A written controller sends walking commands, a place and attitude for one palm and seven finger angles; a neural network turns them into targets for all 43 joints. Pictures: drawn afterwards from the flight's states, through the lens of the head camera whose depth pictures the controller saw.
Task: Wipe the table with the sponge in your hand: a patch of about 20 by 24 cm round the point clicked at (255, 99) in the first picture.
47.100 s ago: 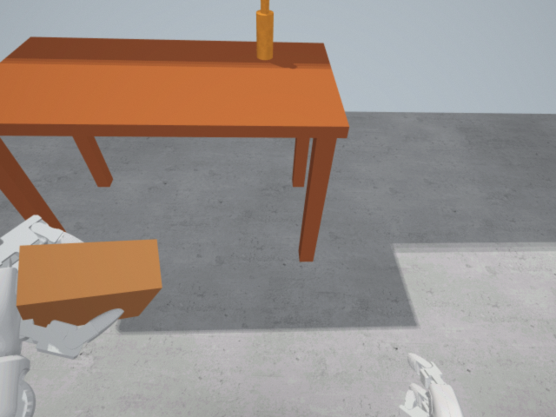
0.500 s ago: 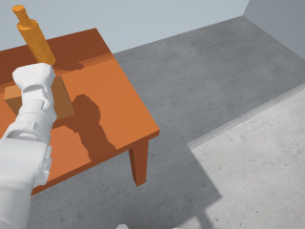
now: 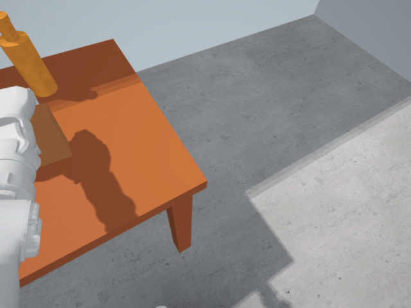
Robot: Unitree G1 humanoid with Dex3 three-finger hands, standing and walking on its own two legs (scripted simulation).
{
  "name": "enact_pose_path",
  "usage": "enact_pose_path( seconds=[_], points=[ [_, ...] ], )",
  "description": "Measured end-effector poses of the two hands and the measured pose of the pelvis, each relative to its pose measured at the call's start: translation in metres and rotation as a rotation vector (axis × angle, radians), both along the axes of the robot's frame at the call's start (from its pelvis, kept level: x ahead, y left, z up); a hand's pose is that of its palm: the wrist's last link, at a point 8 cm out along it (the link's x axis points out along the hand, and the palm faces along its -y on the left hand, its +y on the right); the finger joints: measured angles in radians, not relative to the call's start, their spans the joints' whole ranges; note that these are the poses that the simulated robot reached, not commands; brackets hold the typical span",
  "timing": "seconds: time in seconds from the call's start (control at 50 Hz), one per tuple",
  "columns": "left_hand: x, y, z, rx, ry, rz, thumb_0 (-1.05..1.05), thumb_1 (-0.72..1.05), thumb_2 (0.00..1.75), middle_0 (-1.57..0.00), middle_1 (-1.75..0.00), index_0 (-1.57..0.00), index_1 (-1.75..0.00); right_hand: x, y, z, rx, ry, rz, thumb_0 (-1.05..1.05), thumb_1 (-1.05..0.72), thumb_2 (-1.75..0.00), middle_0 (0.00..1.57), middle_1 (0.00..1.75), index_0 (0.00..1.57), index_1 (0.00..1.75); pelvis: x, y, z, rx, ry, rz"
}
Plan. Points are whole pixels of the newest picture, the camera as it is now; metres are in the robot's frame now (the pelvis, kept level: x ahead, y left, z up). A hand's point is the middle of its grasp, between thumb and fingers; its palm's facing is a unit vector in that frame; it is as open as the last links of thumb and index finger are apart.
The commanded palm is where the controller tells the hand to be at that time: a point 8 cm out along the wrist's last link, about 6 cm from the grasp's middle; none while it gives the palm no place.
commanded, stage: slide back across to the first lane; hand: left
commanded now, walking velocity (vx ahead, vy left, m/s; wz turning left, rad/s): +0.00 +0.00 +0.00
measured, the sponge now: (28, 147) +0.45 +0.34 +0.01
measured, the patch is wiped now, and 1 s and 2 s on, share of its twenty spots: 0.95 0.95 0.95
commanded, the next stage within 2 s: wipe back along the first lane in 0.26 s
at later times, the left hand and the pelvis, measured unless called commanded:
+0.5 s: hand out of the picture +0.43 +0.37 +0.05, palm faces -0.14 +0.00 -0.99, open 9.7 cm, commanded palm +0.41 +0.36 +0.10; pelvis +0.02 +0.00 +0.00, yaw +2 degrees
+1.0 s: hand out of the picture +0.39 +0.35 +0.05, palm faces -0.08 -0.01 -1.00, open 9.7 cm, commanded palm +0.35 +0.34 +0.08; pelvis +0.01 +0.00 +0.01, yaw +2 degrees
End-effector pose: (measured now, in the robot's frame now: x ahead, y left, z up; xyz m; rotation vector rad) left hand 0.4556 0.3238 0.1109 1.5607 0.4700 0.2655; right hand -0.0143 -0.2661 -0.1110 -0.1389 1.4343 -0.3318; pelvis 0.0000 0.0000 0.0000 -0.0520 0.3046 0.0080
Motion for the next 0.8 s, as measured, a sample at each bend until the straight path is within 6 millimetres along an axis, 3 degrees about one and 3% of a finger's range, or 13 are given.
enact_pose_path(
  seconds=[0.26,0.38,0.48,0.8],
  points=[
    [-0.025,0.034,-0.001,-0.017,0.010,-0.002,0.00,-0.49,1.09,-0.77,-1.40,-0.78,-1.42,0.073,-0.006,0.004,-0.012,-0.101,0.085,0.00,-0.91,-0.90,0.20,0.30,0.20,0.30,0.017,0.001,0.004,0.002,-0.026,0.020],
    [-0.030,0.040,-0.001,-0.006,0.012,-0.005,0.00,-0.49,1.09,-0.77,-1.40,-0.78,-1.42,0.096,-0.006,0.005,-0.019,-0.133,0.119,0.00,-0.91,-0.90,0.20,0.30,0.20,0.30,0.018,0.001,0.004,0.004,-0.028,0.030],
    [-0.034,0.040,-0.002,0.000,0.012,-0.010,0.00,-0.49,1.09,-0.76,-1.40,-0.77,-1.43,0.099,-0.005,0.005,-0.014,-0.137,0.125,0.00,-0.91,-0.90,0.20,0.30,0.20,0.30,0.018,0.001,0.004,0.004,-0.030,0.031],
    [-0.062,0.030,-0.006,-0.006,-0.018,-0.019,-0.02,-0.47,1.08,-0.73,-1.43,-0.75,-1.45,0.083,0.004,-0.001,0.032,-0.117,0.104,0.00,-0.91,-0.90,0.20,0.30,0.20,0.30,0.013,0.002,0.007,0.011,-0.070,0.030]
  ],
)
